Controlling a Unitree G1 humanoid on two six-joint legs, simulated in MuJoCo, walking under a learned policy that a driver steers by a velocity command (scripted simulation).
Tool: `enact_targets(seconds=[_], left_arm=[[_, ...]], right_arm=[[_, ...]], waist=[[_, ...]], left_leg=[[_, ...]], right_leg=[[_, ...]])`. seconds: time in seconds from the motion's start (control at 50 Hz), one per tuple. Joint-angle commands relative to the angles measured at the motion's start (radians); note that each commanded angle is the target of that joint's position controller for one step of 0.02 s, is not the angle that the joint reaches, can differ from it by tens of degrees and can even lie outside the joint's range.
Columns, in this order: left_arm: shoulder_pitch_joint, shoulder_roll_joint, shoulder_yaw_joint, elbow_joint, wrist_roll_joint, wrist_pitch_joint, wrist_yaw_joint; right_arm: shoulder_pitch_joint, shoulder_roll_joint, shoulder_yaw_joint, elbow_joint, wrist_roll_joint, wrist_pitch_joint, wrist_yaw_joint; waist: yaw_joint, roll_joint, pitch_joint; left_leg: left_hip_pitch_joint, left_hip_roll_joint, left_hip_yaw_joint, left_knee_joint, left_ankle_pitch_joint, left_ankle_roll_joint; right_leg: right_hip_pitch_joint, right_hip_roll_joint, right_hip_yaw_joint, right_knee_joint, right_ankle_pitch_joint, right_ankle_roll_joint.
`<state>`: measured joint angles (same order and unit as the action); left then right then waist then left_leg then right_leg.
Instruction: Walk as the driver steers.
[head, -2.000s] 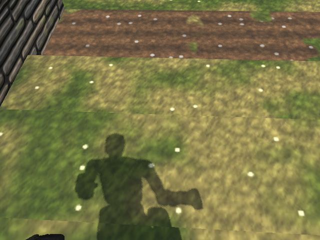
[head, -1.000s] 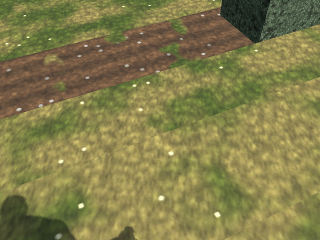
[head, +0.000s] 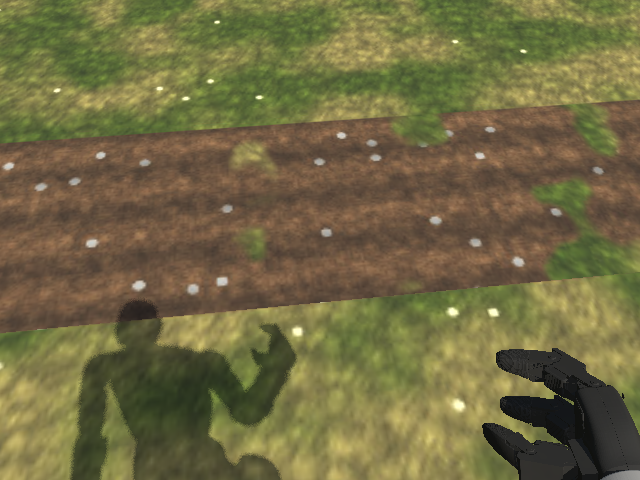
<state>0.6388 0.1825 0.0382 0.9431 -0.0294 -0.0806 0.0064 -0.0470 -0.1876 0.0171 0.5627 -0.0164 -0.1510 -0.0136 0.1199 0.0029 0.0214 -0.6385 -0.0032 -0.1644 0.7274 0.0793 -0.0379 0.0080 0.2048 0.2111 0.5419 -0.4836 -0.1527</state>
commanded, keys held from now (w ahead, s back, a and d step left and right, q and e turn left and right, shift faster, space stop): w+e+shift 0.20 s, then w+q+shift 0.80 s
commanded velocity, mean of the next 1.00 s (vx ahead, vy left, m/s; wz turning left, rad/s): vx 1.00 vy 0.00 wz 0.20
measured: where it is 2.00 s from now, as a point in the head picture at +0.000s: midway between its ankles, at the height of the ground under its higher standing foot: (344, 179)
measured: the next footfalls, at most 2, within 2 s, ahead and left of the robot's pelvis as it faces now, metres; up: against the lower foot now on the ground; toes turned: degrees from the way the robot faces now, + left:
left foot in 0.02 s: +0.20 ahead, +0.16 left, +0.00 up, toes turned -11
right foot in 0.48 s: +0.56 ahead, -0.28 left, -0.17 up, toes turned -12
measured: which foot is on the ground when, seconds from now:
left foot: up 0.00-0.00, down 0.02-0.46, up 0.48-0.84, down 0.86-1.00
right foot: down 0.00-0.00, up 0.02-0.46, down 0.48-0.86, up 0.88-1.00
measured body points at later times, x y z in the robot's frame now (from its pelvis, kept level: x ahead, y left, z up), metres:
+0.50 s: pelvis +0.47 -0.14 -0.14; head +0.48 -0.16 +0.31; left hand +0.75 +0.04 -0.19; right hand +0.29 -0.37 -0.27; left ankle +0.23 +0.15 -0.65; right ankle +0.53 -0.26 -0.88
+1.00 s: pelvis +0.91 -0.15 -0.19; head +0.92 -0.15 +0.26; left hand +1.03 +0.13 -0.27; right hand +1.02 -0.41 -0.31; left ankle +0.93 -0.12 -0.89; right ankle +0.87 -0.36 -0.78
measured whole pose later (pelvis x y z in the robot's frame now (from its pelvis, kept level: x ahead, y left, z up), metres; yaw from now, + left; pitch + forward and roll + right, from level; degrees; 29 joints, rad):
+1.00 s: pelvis +0.91 -0.15 -0.19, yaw +15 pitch -3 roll -1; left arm 0.10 0.24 0.04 0.73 -0.02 -0.14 0.01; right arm 0.41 -0.27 -0.08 0.74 0.01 -0.07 0.06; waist -0.03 0.01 0.06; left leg -0.40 -0.18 -0.01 0.85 -0.39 0.17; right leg -0.43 0.02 0.16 1.42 -0.43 -0.03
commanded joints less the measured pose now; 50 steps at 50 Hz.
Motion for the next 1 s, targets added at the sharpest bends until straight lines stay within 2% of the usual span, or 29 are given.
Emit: enact_targets(seconds=[0.02, 0.04, 0.06, 0.08, 0.1, 0.16, 0.24, 0.28, 0.3, 0.34, 0.38, 0.46, 0.48, 0.5, 0.52, 0.54, 0.56, 0.58, 0.64, 0.66, 0.74, 0.78, 0.82, 0.84, 0.86, 0.88, 0.9, 0.96, 1.0], left_arm=[[-0.393, 0.241, 0.047, -0.206, 0.002, -0.032, -0.002], [-0.286, 0.106, 0.016, -0.217, 0.014, -0.017, -0.009], [-0.111, 0.039, -0.007, -0.208, -0.014, -0.001, 0.001], [-0.114, 0.042, -0.006, -0.214, -0.047, 0.015, 0.003], [-0.243, 0.088, 0.006, -0.237, -0.030, 0.032, 0.009], [-0.315, 0.086, 0.008, -0.300, -0.020, 0.079, -0.011], [-0.346, 0.099, 0.011, -0.327, 0.028, 0.060, -0.040], [-0.568, 0.107, 0.003, -0.391, -0.007, 0.017, -0.063], [-0.658, 0.130, 0.000, -0.413, 0.013, -0.016, -0.085], [-0.622, 0.116, 0.001, -0.380, 0.039, -0.038, -0.123], [-0.525, 0.175, 0.022, -0.329, -0.003, -0.025, -0.110], [-0.094, 0.261, 0.070, -0.162, 0.050, -0.017, -0.061], [-0.094, 0.249, 0.046, -0.148, 0.073, -0.023, -0.066], [-0.166, 0.271, 0.038, -0.182, 0.083, -0.028, -0.061], [-0.112, 0.288, 0.074, -0.177, 0.073, -0.015, -0.040], [-0.082, 0.334, 0.102, -0.137, 0.068, -0.009, -0.041], [-0.162, 0.312, 0.095, -0.109, 0.070, -0.007, -0.038], [-0.264, 0.271, 0.075, -0.116, 0.074, -0.017, -0.040], [-0.388, 0.088, 0.018, -0.080, 0.045, -0.039, -0.042], [-0.408, 0.122, 0.024, -0.077, 0.033, -0.051, -0.031], [-0.336, 0.126, 0.020, -0.024, 0.057, -0.019, 0.034], [-0.367, 0.215, 0.036, -0.054, 0.038, -0.012, 0.058], [-0.356, 0.319, 0.061, -0.070, 0.052, -0.007, 0.075], [-0.457, 0.350, 0.071, -0.131, 0.040, -0.016, 0.077], [-0.643, 0.368, 0.075, -0.179, -0.005, -0.045, 0.048], [-0.577, 0.201, 0.036, -0.175, -0.009, -0.063, 0.016], [-0.352, 0.130, 0.016, -0.213, 0.020, -0.085, -0.005], [-0.491, 0.186, 0.031, -0.299, -0.004, -0.090, 0.005], [-0.435, 0.207, 0.044, -0.277, 0.013, -0.047, 0.011]], right_arm=[[0.716, -0.227, -0.134, 0.112, 0.038, 0.012, -0.025], [0.765, -0.263, -0.126, 0.132, 0.044, 0.010, -0.014], [0.648, -0.256, -0.118, 0.103, 0.031, 0.007, 0.007], [0.500, -0.196, -0.112, 0.092, 0.043, 0.009, 0.023], [0.422, -0.139, -0.108, 0.086, 0.062, 0.009, 0.032], [0.307, -0.095, -0.090, 0.106, 0.065, -0.018, 0.052], [0.416, -0.217, -0.124, 0.232, 0.030, 0.002, 0.048], [0.536, -0.147, -0.101, 0.258, 0.045, -0.003, 0.014], [0.557, -0.159, -0.099, 0.265, 0.043, -0.006, -0.002], [0.496, -0.197, -0.103, 0.234, 0.033, 0.008, 0.000], [0.492, -0.229, -0.109, 0.226, 0.048, 0.018, 0.001], [0.468, -0.257, -0.118, 0.254, 0.066, 0.083, -0.002], [0.466, -0.178, -0.113, 0.223, 0.069, 0.079, -0.006], [0.684, -0.080, -0.088, 0.222, 0.043, 0.058, 0.022], [0.680, -0.083, -0.086, 0.212, 0.072, 0.034, 0.026], [0.617, -0.096, -0.088, 0.180, 0.100, 0.019, 0.005], [0.572, -0.089, -0.094, 0.170, 0.089, 0.027, -0.030], [0.585, -0.063, -0.086, 0.174, 0.092, 0.051, -0.042], [0.458, -0.069, -0.090, 0.170, 0.064, 0.132, -0.024], [0.398, -0.065, -0.088, 0.111, 0.066, 0.141, -0.017], [0.207, -0.084, -0.083, 0.042, 0.041, 0.133, 0.033], [0.175, -0.084, -0.079, 0.000, 0.052, 0.116, 0.079], [0.348, -0.164, -0.128, 0.048, 0.048, 0.118, 0.092], [0.642, -0.287, -0.180, 0.138, 0.050, 0.126, 0.094], [0.950, -0.364, -0.216, 0.238, 0.059, 0.142, 0.073], [0.839, -0.251, -0.166, 0.228, 0.047, 0.147, 0.058], [0.610, -0.214, -0.113, 0.139, 0.023, 0.117, 0.065], [0.402, -0.223, -0.128, 0.062, 0.014, 0.044, 0.076], [0.310, -0.197, -0.119, 0.020, 0.050, 0.022, 0.066]], waist=[[-0.518, -0.027, -0.279], [-0.438, 0.234, -0.325], [-0.306, 0.456, -0.257], [-0.225, 0.365, -0.064], [-0.216, 0.095, 0.092], [-0.115, -0.004, 0.151], [-0.111, -0.026, 0.046], [-0.194, -0.040, 0.168], [-0.204, -0.042, 0.165], [-0.155, -0.037, 0.054], [-0.086, 0.026, 0.036], [0.155, 0.038, -0.067], [0.116, -0.069, -0.064], [-0.064, -0.357, -0.196], [-0.019, -0.439, -0.287], [-0.011, -0.355, -0.359], [-0.086, -0.136, -0.242], [-0.148, -0.141, -0.165], [-0.172, -0.046, 0.020], [-0.180, -0.175, 0.089], [-0.132, -0.029, 0.146], [-0.169, 0.009, 0.190], [-0.272, -0.079, -0.026], [-0.428, -0.093, -0.143], [-0.598, 0.029, -0.196], [-0.478, 0.325, -0.079], [-0.187, 0.472, -0.107], [-0.084, -0.061, 0.030], [-0.027, -0.105, 0.026]], left_leg=[[1.140, -0.026, 0.069, 0.079, -0.008, 0.016], [1.118, 0.223, -0.234, -0.085, -0.282, 0.172], [1.024, 0.379, -0.567, -0.209, -0.233, 0.293], [0.861, 0.406, -0.688, -0.349, -0.487, 0.323], [0.657, 0.334, -0.603, -0.398, -0.611, 0.286], [0.401, 0.316, -0.336, -0.376, -0.429, 0.274], [0.400, 0.287, -0.108, -0.405, -0.272, 0.266], [0.599, 0.239, -0.033, -0.345, -0.396, 0.206], [0.544, 0.192, 0.023, -0.338, -0.450, 0.173], [0.154, 0.110, 0.114, -0.354, -0.533, 0.155], [0.140, 0.112, 0.104, -0.302, -0.543, 0.159], [0.336, 0.048, 0.075, 0.599, -0.199, 0.044], [0.130, -0.017, 0.013, 0.919, -0.730, 0.042], [-0.082, 0.032, -0.105, 0.908, -0.716, 0.095], [-0.219, 0.047, -0.118, 0.841, -0.613, 0.092], [-0.288, 0.061, -0.077, 0.849, -0.497, 0.075], [-0.198, 0.102, 0.022, 0.799, -0.333, 0.059], [-0.171, 0.135, 0.019, 0.854, -0.292, 0.034], [-0.154, 0.209, -0.021, 0.724, -0.306, 0.044], [-0.196, 0.221, -0.030, 0.650, -0.292, 0.050], [-0.265, 0.140, 0.113, 0.428, -0.168, 0.122], [-0.080, 0.101, 0.240, 0.156, -0.106, 0.154], [0.391, -0.051, 0.358, 0.253, -0.116, 0.156], [0.763, -0.133, 0.401, 0.359, -0.075, 0.175], [1.147, -0.056, 0.247, 0.358, 0.049, 0.249], [0.968, -0.005, -0.002, -0.018, -0.072, 0.322], [0.896, 0.064, -0.370, -0.115, -0.134, 0.418], [0.499, 0.185, -0.687, -0.420, -0.512, 0.442], [0.310, 0.119, -0.560, -0.294, -0.289, 0.444]], right_leg=[[-0.664, -0.102, 0.115, 0.433, 0.958, 0.076], [-0.659, -0.023, 0.095, 0.828, 0.084, 0.097], [-0.761, -0.061, 0.042, 1.044, -0.095, 0.102], [-0.925, -0.144, 0.009, 1.029, 0.001, 0.082], [-0.916, -0.185, -0.026, 0.964, 0.102, 0.057], [-0.846, -0.302, -0.011, 0.854, 0.120, 0.057], [-0.721, -0.330, -0.123, 0.679, 0.393, 0.061], [-1.059, -0.320, -0.020, 0.432, 0.519, 0.025], [-0.953, -0.330, -0.079, 0.242, 0.736, 0.015], [-0.319, -0.262, -0.210, 0.120, 1.105, 0.026], [-0.131, -0.236, -0.204, 0.162, 1.028, 0.091], [0.139, -0.370, -0.125, -0.212, 0.972, 0.074], [0.257, -0.472, -0.011, -0.113, 0.966, 0.019], [0.471, -0.480, -0.134, 0.258, 1.430, 0.097], [0.547, -0.525, -0.074, 0.248, 1.327, 0.073], [0.489, -0.621, 0.171, 0.076, 0.781, -0.022], [0.158, -0.626, 0.277, -0.141, 0.485, -0.045], [-0.009, -0.695, 0.336, -0.137, 0.532, -0.084], [-0.247, -0.574, 0.030, -0.197, 0.461, 0.015], [-0.283, -0.620, 0.006, -0.224, 0.565, 0.023], [-0.104, -0.477, -0.312, -0.259, 0.772, 0.093], [-0.185, -0.461, -0.442, -0.249, 0.982, 0.137], [-0.222, -0.433, -0.463, -0.050, 1.410, 0.136], [-0.363, -0.429, -0.452, 0.264, 1.661, 0.121], [-0.633, -0.373, -0.403, 0.752, 1.192, 0.165], [-0.711, -0.114, -0.346, 1.195, 0.014, 0.173], [-0.817, -0.133, -0.117, 1.206, -0.155, 0.125], [-0.786, -0.174, -0.037, 0.888, 0.051, 0.087], [-0.687, -0.215, 0.008, 0.768, 0.096, 0.138]])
